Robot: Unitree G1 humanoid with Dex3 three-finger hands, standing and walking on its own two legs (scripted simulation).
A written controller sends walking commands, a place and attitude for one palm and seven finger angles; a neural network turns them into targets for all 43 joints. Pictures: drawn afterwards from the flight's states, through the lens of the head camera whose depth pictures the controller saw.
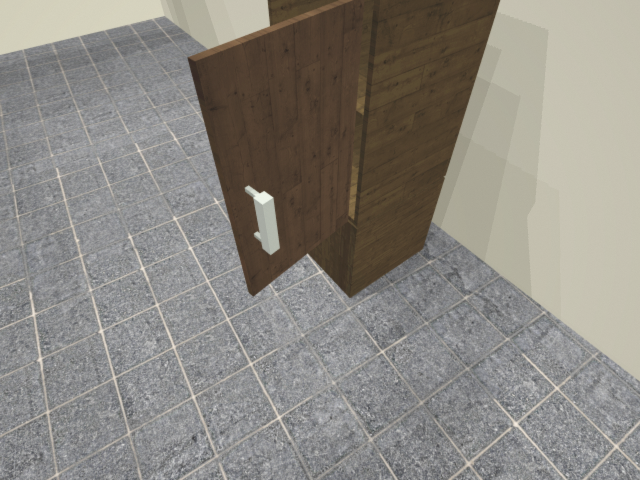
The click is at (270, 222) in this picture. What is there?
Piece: cupboard door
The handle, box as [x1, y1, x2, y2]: [245, 186, 279, 254]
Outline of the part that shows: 247,186 245,187 245,191 254,199 259,231 254,233 254,236 262,243 262,248 271,254 279,248 273,199 264,191 259,193 251,187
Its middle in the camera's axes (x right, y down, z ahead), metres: -0.12 -0.04 +0.78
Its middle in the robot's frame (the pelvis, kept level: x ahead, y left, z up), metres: +0.60 +0.16 -0.09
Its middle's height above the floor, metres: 0.69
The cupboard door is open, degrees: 99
